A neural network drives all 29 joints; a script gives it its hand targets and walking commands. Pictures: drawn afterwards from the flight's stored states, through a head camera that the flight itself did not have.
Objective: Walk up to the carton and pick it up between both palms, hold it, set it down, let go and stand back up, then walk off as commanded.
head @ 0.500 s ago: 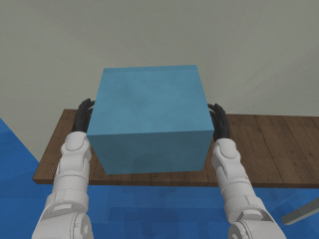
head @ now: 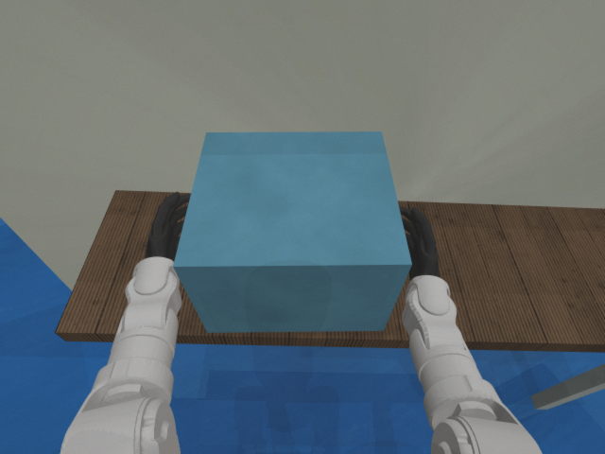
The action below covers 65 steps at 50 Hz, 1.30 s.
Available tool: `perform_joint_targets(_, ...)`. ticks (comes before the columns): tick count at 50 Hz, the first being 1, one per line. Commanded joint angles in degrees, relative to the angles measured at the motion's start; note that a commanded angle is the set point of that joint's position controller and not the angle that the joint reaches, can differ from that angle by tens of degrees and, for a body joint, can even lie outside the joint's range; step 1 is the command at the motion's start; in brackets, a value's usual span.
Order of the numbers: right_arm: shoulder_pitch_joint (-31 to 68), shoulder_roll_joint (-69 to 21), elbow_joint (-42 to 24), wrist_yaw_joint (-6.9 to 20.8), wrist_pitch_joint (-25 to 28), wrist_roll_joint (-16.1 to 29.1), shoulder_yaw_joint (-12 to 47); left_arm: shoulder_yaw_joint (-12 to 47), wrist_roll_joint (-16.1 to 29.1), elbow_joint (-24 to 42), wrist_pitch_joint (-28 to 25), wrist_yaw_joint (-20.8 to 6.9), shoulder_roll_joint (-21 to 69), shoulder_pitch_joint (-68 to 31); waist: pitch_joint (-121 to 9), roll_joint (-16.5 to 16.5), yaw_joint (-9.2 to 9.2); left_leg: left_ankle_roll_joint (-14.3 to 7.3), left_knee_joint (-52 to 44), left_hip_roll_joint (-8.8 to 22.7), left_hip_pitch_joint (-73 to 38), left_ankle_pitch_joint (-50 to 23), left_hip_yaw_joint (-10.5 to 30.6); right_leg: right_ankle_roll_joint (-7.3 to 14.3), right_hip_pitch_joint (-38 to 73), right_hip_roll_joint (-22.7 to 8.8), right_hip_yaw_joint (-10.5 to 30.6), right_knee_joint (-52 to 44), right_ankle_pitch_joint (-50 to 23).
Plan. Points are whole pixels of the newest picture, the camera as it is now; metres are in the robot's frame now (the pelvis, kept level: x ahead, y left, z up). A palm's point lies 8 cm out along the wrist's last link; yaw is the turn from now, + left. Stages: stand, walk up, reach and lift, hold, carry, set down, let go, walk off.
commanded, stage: set down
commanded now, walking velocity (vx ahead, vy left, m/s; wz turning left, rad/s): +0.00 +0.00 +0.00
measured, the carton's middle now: (294, 231) +0.44 +0.02 +0.02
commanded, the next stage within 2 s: none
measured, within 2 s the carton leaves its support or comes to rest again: rests again in 1.04 s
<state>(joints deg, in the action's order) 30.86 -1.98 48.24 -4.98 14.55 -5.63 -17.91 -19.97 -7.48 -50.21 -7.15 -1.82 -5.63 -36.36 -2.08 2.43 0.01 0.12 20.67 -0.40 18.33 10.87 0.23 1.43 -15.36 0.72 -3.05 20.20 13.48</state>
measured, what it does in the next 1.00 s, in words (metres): stands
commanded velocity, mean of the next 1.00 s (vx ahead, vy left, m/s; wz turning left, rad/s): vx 0.00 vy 0.00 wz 0.00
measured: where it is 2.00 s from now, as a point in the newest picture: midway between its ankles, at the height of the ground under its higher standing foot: outside the picture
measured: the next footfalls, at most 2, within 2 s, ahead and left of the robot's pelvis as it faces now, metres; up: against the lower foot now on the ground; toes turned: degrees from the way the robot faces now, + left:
none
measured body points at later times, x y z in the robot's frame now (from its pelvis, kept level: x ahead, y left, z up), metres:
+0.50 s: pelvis +0.00 -0.01 +0.00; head +0.10 +0.00 +0.44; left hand +0.41 +0.18 +0.00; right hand +0.38 -0.18 +0.00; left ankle -0.02 +0.12 -0.75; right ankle -0.05 -0.10 -0.75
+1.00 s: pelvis -0.01 +0.01 -0.01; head +0.07 +0.03 +0.43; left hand +0.42 +0.18 +0.02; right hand +0.40 -0.19 +0.02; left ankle -0.02 +0.12 -0.75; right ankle -0.05 -0.10 -0.75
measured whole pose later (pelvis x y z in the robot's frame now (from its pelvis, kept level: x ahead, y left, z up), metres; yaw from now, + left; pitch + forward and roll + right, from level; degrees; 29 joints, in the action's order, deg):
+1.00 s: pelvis -0.01 +0.01 -0.01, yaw -1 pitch +18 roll -2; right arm 40.2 9.3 65.6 -3.7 19.3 2.2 -9.9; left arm -13.0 -5.9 -71.4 -20.8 5.4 -6.7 -46.5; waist -10.0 0.5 0.0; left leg -0.3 28.0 1.2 34.5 12.0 0.2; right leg 1.0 -29.0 2.2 -3.1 21.7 11.3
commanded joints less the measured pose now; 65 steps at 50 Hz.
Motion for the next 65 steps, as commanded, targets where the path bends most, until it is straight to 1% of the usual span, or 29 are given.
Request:
perform_joint_targets(1,36.5,-24.0,-1.3,10.6,4.3,-13.6,12.2,17.4,-4.4,2.2,-5.6,-4.2,30.6,-36.3,-36.9,-8.4,-3.24,4.9,7.1,4.0,-23.5,-45.0,-2.5,-0.7,-2.8,0.7,-1.0,-0.9,-26.9)
perform_joint_targets(5,39.8,-25.2,-4.0,11.1,7.3,-12.5,13.8,19.9,-2.2,2.1,-8.2,-2.8,33.6,-37.8,-44.5,-10.0,-3.61,5.7,9.1,4.4,-25.3,-49.5,-2.0,-0.6,-5.7,0.7,-1.6,0.6,-31.1)
perform_joint_targets(7,38.1,-26.0,-2.8,10.6,7.5,-12.2,15.0,19.5,-3.1,-0.8,-9.0,-3.5,32.7,-33.3,-43.0,-7.1,-4.37,4.9,8.9,4.0,-22.5,-48.3,-2.2,-0.9,-3.3,0.4,-0.6,0.7,-34.5)
perform_joint_targets(11,36.2,-26.0,0.5,10.4,7.8,-12.6,14.9,18.4,-4.5,-2.1,-10.7,-4.0,30.2,-36.4,-40.2,-8.3,-3.78,4.4,7.3,2.7,-13.6,-41.1,-3.2,-1.7,3.6,-1.2,0.7,2.2,-38.8)
perform_joint_targets(12,36.3,-26.8,-1.2,9.9,7.8,-11.7,15.6,18.5,-3.6,-2.7,-11.6,-4.5,29.7,-36.9,-41.2,-4.6,-2.38,3.5,7.3,2.2,-9.2,-37.3,-3.7,-2.4,8.3,-1.1,0.9,3.0,-42.2)
perform_joint_targets(14,39.1,-27.6,-2.9,9.7,9.9,-12.2,17.6,17.5,-3.9,-6.2,-12.5,-4.5,30.5,-34.3,-44.4,-5.5,-5.04,3.5,7.7,2.1,-8.3,-40.5,-3.6,-3.4,7.4,-1.7,0.9,5.6,-48.3)
perform_joint_targets(16,37.4,-29.7,-1.2,10.0,10.0,-12.8,16.8,18.3,-4.3,-5.2,-14.3,-4.2,30.7,-36.7,-46.6,-5.5,-3.54,3.6,7.1,2.5,-5.6,-38.4,-3.5,-3.3,9.6,-1.9,1.2,6.4,-49.3)
perform_joint_targets(20,37.1,-29.8,2.4,10.1,9.8,-12.2,19.0,16.0,-4.1,-7.6,-16.5,-4.6,28.8,-39.1,-45.3,-3.2,-4.96,2.4,3.9,1.3,4.9,-30.2,-5.2,-4.6,18.5,-3.3,3.3,8.0,-54.3)
perform_joint_targets(22,36.6,-28.1,3.9,9.7,11.0,-12.4,17.3,15.6,-5.3,-9.8,-17.1,-4.6,28.5,-36.9,-45.8,-2.8,-2.51,2.6,3.2,1.6,5.7,-27.9,-4.3,-5.3,20.9,-3.1,2.8,9.0,-58.8)
perform_joint_targets(29,36.1,-24.0,6.9,10.0,11.8,-12.1,15.3,13.2,-5.6,-11.3,-18.2,-4.0,25.0,-36.2,-44.0,-5.3,-5.72,2.3,2.8,1.5,8.0,-27.7,-5.4,-4.5,18.5,-3.0,2.7,9.6,-52.0)
perform_joint_targets(32,37.9,-20.3,5.3,9.7,12.7,-11.6,13.4,12.0,-4.9,-12.9,-19.2,-3.2,21.8,-37.3,-45.1,-3.8,-4.3,2.6,4.0,1.7,4.9,-27.0,-5.4,-4.4,15.5,-2.2,2.5,9.2,-48.9)
perform_joint_targets(33,36.3,-1.4,3.7,7.9,13.6,-8.7,10.5,10.1,-2.1,-13.7,-19.7,-0.5,5.5,-34.3,-50.9,-4.5,-5.88,2.9,5.2,1.5,3.1,-28.6,-6.2,-4.0,15.0,-2.2,2.2,10.0,-51.5)
perform_joint_targets(36,39.5,8.8,6.2,3.9,12.5,-2.1,6.9,6.9,0.8,-8.6,-18.9,4.0,-3.7,-38.0,-50.7,-7.3,-4.64,3.7,8.4,2.1,-1.2,-33.7,-4.7,-3.4,8.2,-1.3,2.3,8.7,-45.0)
perform_joint_targets(37,37.6,18.1,6.2,2.8,11.8,2.9,9.9,5.2,3.6,-8.1,-18.6,5.9,-12.1,-34.3,-54.3,-7.4,-7.08,3.8,9.1,1.8,-0.4,-35.1,-5.5,-3.0,9.3,-0.5,3.3,10.0,-46.8)
perform_joint_targets(39,41.0,17.3,3.1,1.6,11.5,8.2,12.4,8.6,8.0,-6.3,-17.6,6.9,-12.3,-35.8,-55.7,-5.7,-4.7,3.3,9.9,1.3,3.6,-33.1,-4.0,-3.7,12.0,-0.2,4.6,11.0,-52.9)
perform_joint_targets(41,42.3,5.4,5.7,1.9,9.4,10.0,17.5,10.2,8.6,-11.5,-17.5,5.7,-4.9,-37.6,-44.9,-0.6,-5.59,1.6,8.3,1.7,12.3,-25.2,-4.3,-5.2,14.7,-0.7,5.8,12.5,-50.1)
perform_joint_targets(42,40.9,13.5,6.7,1.5,9.8,13.3,18.1,9.1,9.6,-15.4,-17.3,6.2,-11.1,-34.8,-47.9,-0.5,-5.37,1.5,6.9,1.4,12.3,-27.5,-4.2,-5.7,17.8,-1.1,5.7,13.4,-55.3)
perform_joint_targets(43,39.5,18.5,10.4,1.5,7.9,16.6,18.0,9.2,10.8,-15.9,-16.3,6.6,-15.5,-35.0,-49.2,-2.2,-6.77,0.9,6.5,1.3,14.3,-23.3,-4.4,-5.0,17.9,-1.5,6.5,13.3,-52.1)
perform_joint_targets(45,42.4,9.2,12.2,2.1,6.5,16.1,19.6,10.3,9.8,-17.7,-16.2,6.0,-6.9,-36.4,-43.4,-0.9,-6.1,0.6,6.0,2.0,15.5,-19.2,-4.2,-5.5,14.1,-1.0,5.9,12.9,-42.6)
perform_joint_targets(46,42.8,9.6,14.5,2.5,6.5,15.7,18.9,11.5,9.6,-16.5,-16.6,6.1,-5.6,-39.1,-43.5,-2.0,-3.48,1.4,7.0,2.5,10.4,-21.2,-3.9,-5.5,9.4,-0.4,4.4,12.4,-39.5)
perform_joint_targets(47,45.4,11.5,12.0,3.0,6.6,17.1,19.3,12.1,10.3,-17.1,-16.3,6.3,-7.0,-38.9,-44.3,-1.5,-5.7,1.7,8.3,2.4,9.9,-22.3,-3.8,-4.4,6.0,-0.3,4.4,10.7,-36.1)
perform_joint_targets(48,43.3,14.2,11.6,2.9,7.4,17.7,18.4,12.6,10.7,-15.3,-17.0,6.4,-7.1,-36.8,-49.1,-2.2,-3.77,2.0,8.9,2.6,7.8,-24.5,-2.9,-4.3,6.2,-0.3,4.5,11.9,-41.0)
perform_joint_targets(50,45.4,18.9,12.7,2.8,7.3,16.9,15.5,12.0,11.7,-16.5,-17.2,7.5,-10.7,-39.4,-52.3,-3.7,-4.49,3.0,11.1,2.6,5.6,-27.7,-3.7,-3.7,1.8,0.7,3.4,11.6,-37.3)
perform_joint_targets(52,45.3,13.3,17.3,2.7,5.3,14.3,14.5,12.0,10.9,-18.8,-16.4,6.9,-7.5,-44.1,-46.2,-3.6,-2.18,2.7,10.3,3.1,6.8,-22.2,-2.8,-3.0,-0.6,0.5,3.6,9.4,-28.9)
perform_joint_targets(55,46.7,17.5,14.2,3.8,6.6,16.5,14.3,11.8,12.1,-15.4,-17.5,7.8,-10.0,-43.0,-52.1,-5.4,-4.32,4.3,12.4,3.4,-0.4,-30.9,-2.8,-2.8,-3.8,1.2,2.4,10.1,-29.6)
perform_joint_targets(56,50.0,16.5,12.9,3.8,7.0,15.0,12.1,14.0,12.6,-14.6,-17.5,7.8,-6.5,-44.9,-56.3,-6.8,-2.94,4.8,13.4,3.6,0.4,-30.0,-1.9,-1.8,-7.1,2.1,1.5,9.1,-27.1)
perform_joint_targets(61,46.9,21.0,14.7,4.6,8.1,18.5,13.2,12.3,12.7,-11.3,-17.1,8.9,-10.4,-41.5,-58.9,-10.2,-4.77,6.0,17.1,4.1,-9.3,-40.1,-0.9,-1.2,-15.4,2.7,1.2,9.2,-23.1)
perform_joint_targets(63,46.7,22.1,14.0,4.7,8.4,18.0,14.0,14.0,13.2,-13.1,-16.0,8.7,-8.8,-39.5,-56.7,-7.6,-4.43,6.0,17.8,4.3,-8.3,-40.3,-0.4,-1.0,-16.9,3.3,0.5,8.6,-21.1)
perform_joint_targets(65,40.7,28.0,17.6,4.4,8.7,20.5,13.7,13.0,11.7,-8.7,-13.8,9.1,-12.3,-35.4,-56.7,-11.6,-3.73,7.2,17.6,4.7,-15.3,-45.9,-0.5,-0.4,-15.6,3.6,-0.3,7.7,-23.5)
